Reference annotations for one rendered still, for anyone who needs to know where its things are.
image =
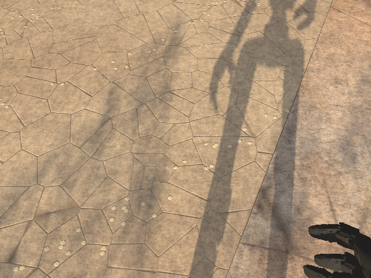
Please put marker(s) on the right robot hand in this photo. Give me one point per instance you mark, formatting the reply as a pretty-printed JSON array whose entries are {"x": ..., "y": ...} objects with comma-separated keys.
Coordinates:
[{"x": 344, "y": 265}]

